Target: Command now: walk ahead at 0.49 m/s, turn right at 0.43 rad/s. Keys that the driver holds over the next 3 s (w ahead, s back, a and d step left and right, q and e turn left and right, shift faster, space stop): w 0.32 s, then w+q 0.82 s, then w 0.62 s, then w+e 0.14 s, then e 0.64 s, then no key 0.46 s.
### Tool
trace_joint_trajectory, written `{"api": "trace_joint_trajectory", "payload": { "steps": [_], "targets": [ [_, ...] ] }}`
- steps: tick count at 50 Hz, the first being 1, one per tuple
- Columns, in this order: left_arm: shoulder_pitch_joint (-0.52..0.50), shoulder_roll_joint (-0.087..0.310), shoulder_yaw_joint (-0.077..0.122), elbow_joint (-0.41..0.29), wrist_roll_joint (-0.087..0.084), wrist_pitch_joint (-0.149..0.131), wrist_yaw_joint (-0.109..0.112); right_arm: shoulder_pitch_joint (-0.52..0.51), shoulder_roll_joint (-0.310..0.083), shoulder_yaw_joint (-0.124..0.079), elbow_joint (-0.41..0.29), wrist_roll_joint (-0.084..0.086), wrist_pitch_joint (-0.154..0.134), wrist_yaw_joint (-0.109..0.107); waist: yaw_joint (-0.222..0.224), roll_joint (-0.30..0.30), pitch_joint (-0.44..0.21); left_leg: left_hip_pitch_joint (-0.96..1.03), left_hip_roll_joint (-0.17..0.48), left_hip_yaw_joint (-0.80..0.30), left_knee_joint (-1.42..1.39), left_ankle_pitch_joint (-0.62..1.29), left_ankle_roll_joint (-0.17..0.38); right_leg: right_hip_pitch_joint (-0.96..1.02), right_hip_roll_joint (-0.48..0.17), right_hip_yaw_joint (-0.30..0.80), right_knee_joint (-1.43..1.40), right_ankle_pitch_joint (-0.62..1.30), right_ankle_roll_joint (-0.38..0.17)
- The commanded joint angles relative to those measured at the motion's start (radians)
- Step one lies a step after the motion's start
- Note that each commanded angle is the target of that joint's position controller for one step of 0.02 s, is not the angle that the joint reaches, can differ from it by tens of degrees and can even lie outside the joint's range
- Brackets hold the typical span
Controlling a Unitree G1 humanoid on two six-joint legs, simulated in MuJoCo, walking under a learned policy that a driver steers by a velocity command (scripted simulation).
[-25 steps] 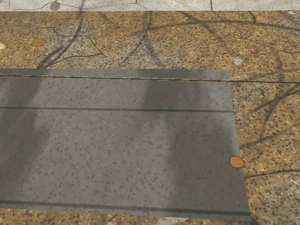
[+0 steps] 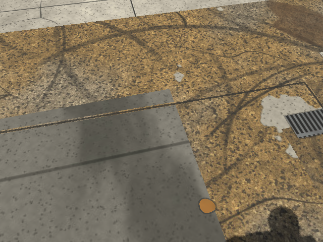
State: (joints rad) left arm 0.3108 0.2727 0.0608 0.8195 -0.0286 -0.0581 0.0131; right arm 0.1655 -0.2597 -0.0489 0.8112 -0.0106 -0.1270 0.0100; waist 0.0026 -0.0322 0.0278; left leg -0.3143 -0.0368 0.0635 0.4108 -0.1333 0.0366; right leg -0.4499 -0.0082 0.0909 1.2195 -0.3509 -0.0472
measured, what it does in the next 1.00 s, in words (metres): walks ahead, turning left: right foot, then left foot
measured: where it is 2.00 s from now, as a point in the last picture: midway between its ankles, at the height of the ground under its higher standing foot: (140, 131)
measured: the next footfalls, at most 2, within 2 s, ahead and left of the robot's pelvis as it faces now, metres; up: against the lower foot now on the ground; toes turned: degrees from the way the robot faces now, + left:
right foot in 0.36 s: +0.34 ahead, -0.17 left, +0.00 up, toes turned -6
left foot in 0.92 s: +0.63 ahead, +0.07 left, +0.00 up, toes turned +15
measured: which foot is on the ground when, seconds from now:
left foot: down 0.00-0.36, up 0.38-0.90, down 0.92-1.00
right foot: up 0.00-0.34, down 0.36-0.92, up 0.94-1.00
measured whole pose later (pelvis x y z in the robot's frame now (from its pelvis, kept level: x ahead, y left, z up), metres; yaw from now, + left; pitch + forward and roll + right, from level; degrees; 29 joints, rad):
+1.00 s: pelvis +0.53 -0.02 -0.02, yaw +15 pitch +2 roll +0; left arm 0.29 0.27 0.06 0.85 -0.02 -0.10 0.01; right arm 0.12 -0.27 -0.08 0.73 0.02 -0.05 0.05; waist 0.01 0.00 0.06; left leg -0.47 -0.07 0.06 0.63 -0.20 0.12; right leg -0.23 -0.04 -0.04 1.19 -0.47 0.01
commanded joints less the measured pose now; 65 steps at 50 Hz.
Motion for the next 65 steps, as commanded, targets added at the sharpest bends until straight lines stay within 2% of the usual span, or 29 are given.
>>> {"api": "trace_joint_trajectory", "payload": {
  "steps": [1,6,9,13,15,17,18,19,20,21,22,23,25,30,34,40,43,45,46,47,48,49,50,51,52,55,57,60,65],
  "targets": [
    [0.047,0.018,0.007,-0.066,-0.003,-0.001,-0.004,0.053,-0.08,-0.02,-0.009,0.001,-0.017,0.009,0.005,0.097,-0.048,0.156,0.274,-0.28,-0.259,0.034,0.185,-0.162,-0.103,0.034,-0.025,0.052,-0.001],
    [-0.102,0.015,-0.01,-0.131,0.022,-0.01,-0.013,0.083,-0.141,-0.036,0.031,0.017,-0.013,0.008,-0.007,0.067,-0.007,0.175,0.275,-0.166,-0.305,0.158,0.206,-0.241,-0.131,-0.004,-0.302,0.233,0.017],
    [-0.211,0.008,-0.022,-0.159,0.017,-0.025,-0.028,0.118,-0.163,-0.036,0.046,0.028,0.004,0.005,-0.046,0.077,0.01,0.164,0.239,-0.085,-0.287,0.174,0.172,-0.17,-0.104,-0.07,-0.488,0.35,0.02],
    [-0.313,0.036,-0.018,-0.21,0.005,-0.028,-0.044,0.194,-0.188,-0.036,0.084,0.042,0.025,0.006,-0.072,0.107,0.028,0.259,0.289,-0.099,-0.246,0.13,0.147,-0.147,-0.076,-0.093,-0.609,0.297,-0.001],
    [-0.293,0.06,-0.009,-0.217,0.008,-0.031,-0.05,0.189,-0.201,-0.038,0.092,0.045,0.04,0.004,-0.04,0.122,0.017,0.302,0.311,-0.099,-0.183,0.198,0.128,-0.088,-0.051,-0.114,-0.66,0.235,-0.029],
    [-0.066,0.128,0.034,-0.149,0.018,-0.032,-0.042,0.182,-0.176,-0.025,0.093,0.042,0.051,-0.001,0.079,0.097,-0.113,0.233,0.239,-0.036,0.103,0.447,0.081,0.257,0.006,-0.15,-0.716,0.246,-0.074],
    [0.133,0.219,0.064,-0.116,0.029,-0.029,-0.026,0.176,-0.126,-0.001,0.062,0.018,0.047,-0.002,0.157,-0.024,-0.26,0.021,0.175,0.011,0.438,0.222,0.034,0.562,-0.189,0.069,-0.711,0.263,-0.14],
    [0.172,0.3,0.074,-0.11,0.037,-0.024,-0.025,0.289,0.004,0.037,0.047,0.02,0.025,0.005,0.089,-0.28,-0.375,-0.351,0.004,-0.034,0.78,-0.407,-0.013,0.832,-0.42,0.535,-0.844,0.112,-0.285],
    [0.182,0.194,0.051,-0.109,0.034,-0.031,-0.028,0.24,-0.115,0.007,0.066,0.05,0.009,0.007,0.129,-0.149,-0.354,-0.448,0.036,-0.188,0.909,-0.433,0.002,0.779,-0.415,0.592,-0.908,0.04,-0.268],
    [0.109,0.153,0.035,-0.114,0.03,-0.037,-0.029,0.164,-0.155,-0.009,0.037,0.07,0.004,0.007,0.105,-0.116,-0.219,-0.495,0.081,-0.184,0.916,-0.338,0.018,0.66,-0.386,0.426,-0.916,0.097,-0.222],
    [0.025,0.115,0.023,-0.122,0.027,-0.041,-0.033,0.126,-0.144,-0.01,0.032,0.06,0.01,0.0,0.067,-0.058,-0.161,-0.454,0.13,-0.164,0.869,-0.244,0.014,0.534,-0.339,0.298,-0.941,0.174,-0.192],
    [-0.033,0.077,0.015,-0.124,0.027,-0.046,-0.037,0.113,-0.133,-0.015,0.035,0.044,0.022,-0.005,0.037,-0.053,-0.105,-0.416,0.157,-0.164,0.814,-0.179,0.007,0.437,-0.295,0.198,-0.979,0.214,-0.17],
    [-0.073,0.051,0.013,-0.109,0.037,-0.064,-0.04,0.153,-0.097,-0.018,0.048,0.045,0.054,-0.004,-0.009,-0.07,-0.076,-0.319,0.177,-0.171,0.778,-0.099,-0.003,0.331,-0.255,0.081,-1.045,0.288,-0.151],
    [-0.031,0.078,0.029,-0.049,0.049,-0.075,-0.016,0.084,-0.059,-0.023,0.016,0.04,0.08,-0.005,-0.013,-0.024,-0.007,-0.421,0.154,-0.209,0.643,0.072,-0.02,0.341,-0.244,-0.104,-1.085,0.459,-0.141],
    [-0.017,0.105,0.034,-0.026,0.043,-0.067,0.001,-0.034,-0.041,-0.016,-0.026,0.03,0.074,0.017,0.021,-0.016,0.034,-0.414,0.14,-0.145,0.419,0.228,-0.015,0.369,-0.232,-0.208,-1.106,0.44,-0.111],
    [0.072,0.134,0.044,0.025,0.025,-0.03,0.011,-0.203,-0.02,-0.002,-0.127,0.032,0.07,0.056,0.078,-0.002,0.086,-0.477,0.124,-0.035,0.264,0.132,0.029,0.56,-0.288,-0.28,-1.026,0.569,-0.097],
    [0.04,0.175,0.053,0.017,0.017,-0.009,0.019,-0.165,-0.051,-0.019,-0.154,0.038,0.074,0.068,0.024,-0.053,0.02,-0.317,0.042,0.057,0.249,-0.011,0.08,0.586,-0.288,-0.321,-0.869,1.003,-0.069],
    [0.004,0.203,0.058,0.006,0.011,0.005,0.026,0.039,-0.126,-0.061,-0.12,0.044,0.078,0.06,-0.099,-0.078,-0.101,-0.03,-0.035,0.083,0.205,-0.045,0.136,0.529,-0.263,-0.339,-0.579,1.184,-0.04],
    [-0.01,0.202,0.054,-0.006,0.01,0.0,0.029,0.202,-0.197,-0.097,-0.081,0.039,0.083,0.041,-0.183,-0.031,-0.183,0.26,-0.022,-0.004,0.131,0.011,0.179,0.348,-0.219,-0.342,-0.318,0.988,0.001],
    [0.071,0.053,0.013,-0.048,0.051,-0.023,0.014,0.24,-0.306,-0.118,-0.069,0.037,0.088,0.02,-0.094,0.246,-0.253,0.617,0.245,-0.469,0.126,0.028,0.318,-0.097,-0.06,-0.304,0.058,0.02,0.062],
    [0.039,0.061,-0.001,-0.087,0.018,-0.073,-0.002,0.252,-0.291,-0.104,-0.102,0.026,0.073,0.023,-0.097,0.224,-0.43,0.76,0.391,-0.933,-0.074,-0.121,0.458,-0.291,0.066,-0.044,0.263,-0.257,0.07],
    [-0.089,0.124,0.016,-0.117,-0.019,-0.1,-0.013,0.241,-0.216,-0.085,-0.095,0.018,0.064,0.025,-0.139,0.13,-0.322,0.705,0.357,-0.801,-0.117,-0.085,0.383,-0.392,0.001,0.026,0.253,-0.166,0.043],
    [-0.117,0.118,0.011,-0.131,-0.019,-0.11,-0.012,0.18,-0.171,-0.074,-0.101,0.027,0.057,0.025,-0.098,0.076,-0.208,0.555,0.313,-0.649,-0.112,-0.013,0.339,-0.383,-0.044,0.017,0.16,-0.075,0.024],
    [-0.115,0.115,0.015,-0.116,0.007,-0.107,-0.003,0.101,-0.138,-0.064,-0.118,0.032,0.053,0.026,-0.043,0.009,-0.136,0.393,0.266,-0.54,-0.118,0.086,0.303,-0.318,-0.082,0.008,0.07,-0.026,0.029],
    [-0.096,0.131,0.026,-0.112,0.026,-0.095,0.001,0.054,-0.107,-0.054,-0.136,0.026,0.052,0.022,-0.007,0.018,-0.111,0.285,0.234,-0.471,-0.137,0.164,0.289,-0.243,-0.107,0.009,0.008,0.007,0.039],
    [-0.08,0.102,0.026,-0.126,0.043,-0.058,0.0,0.052,-0.129,-0.057,-0.148,0.025,0.047,0.01,0.028,0.036,-0.079,0.131,0.195,-0.393,-0.181,0.282,0.287,-0.167,-0.114,-0.017,-0.118,0.054,0.08],
    [-0.146,0.078,0.016,-0.154,0.048,-0.049,0.003,0.081,-0.16,-0.065,-0.143,0.026,0.049,-0.004,0.013,0.049,-0.053,0.075,0.164,-0.339,-0.188,0.313,0.271,-0.174,-0.097,-0.039,-0.243,0.145,0.106],
    [-0.248,0.044,-0.002,-0.171,0.044,-0.051,-0.007,0.123,-0.151,-0.06,-0.128,0.031,0.057,-0.016,-0.037,0.096,-0.046,0.056,0.108,-0.256,-0.168,0.254,0.208,-0.118,-0.06,-0.063,-0.498,0.372,0.107],
    [-0.371,0.073,0.0,-0.208,0.024,-0.07,-0.034,0.212,-0.154,-0.054,-0.089,0.032,0.06,-0.014,-0.1,0.126,-0.023,0.171,0.179,-0.335,-0.115,0.125,0.188,-0.107,-0.029,-0.057,-0.675,0.436,0.068]
  ]
}}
